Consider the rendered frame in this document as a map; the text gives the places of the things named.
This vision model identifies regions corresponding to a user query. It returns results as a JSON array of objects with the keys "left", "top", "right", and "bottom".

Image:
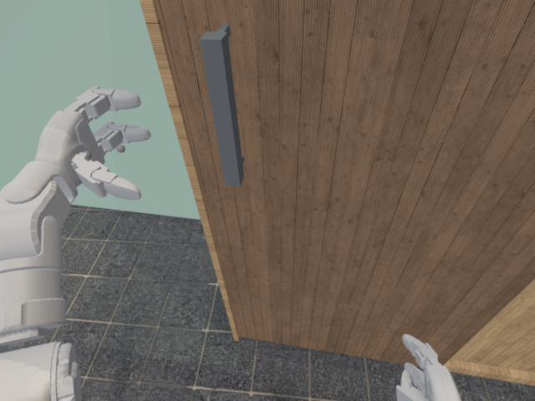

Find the handle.
[{"left": 199, "top": 25, "right": 244, "bottom": 187}]

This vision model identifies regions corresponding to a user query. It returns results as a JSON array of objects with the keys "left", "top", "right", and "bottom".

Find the robot left hand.
[{"left": 34, "top": 86, "right": 151, "bottom": 201}]

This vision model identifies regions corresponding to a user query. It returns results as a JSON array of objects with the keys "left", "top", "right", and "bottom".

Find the robot right hand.
[{"left": 396, "top": 334, "right": 461, "bottom": 401}]

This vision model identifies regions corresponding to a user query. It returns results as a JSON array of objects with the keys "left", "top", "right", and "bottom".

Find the wardrobe door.
[
  {"left": 155, "top": 0, "right": 535, "bottom": 367},
  {"left": 451, "top": 279, "right": 535, "bottom": 373}
]

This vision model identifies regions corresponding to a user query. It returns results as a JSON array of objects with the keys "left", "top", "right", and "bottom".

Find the robot left forearm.
[{"left": 0, "top": 160, "right": 78, "bottom": 353}]

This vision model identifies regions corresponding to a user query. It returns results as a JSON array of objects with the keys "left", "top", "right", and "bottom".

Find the left robot upper arm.
[{"left": 0, "top": 341, "right": 82, "bottom": 401}]

